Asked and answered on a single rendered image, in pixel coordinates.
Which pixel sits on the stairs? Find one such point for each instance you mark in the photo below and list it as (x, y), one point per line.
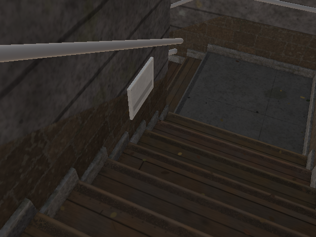
(188, 178)
(178, 79)

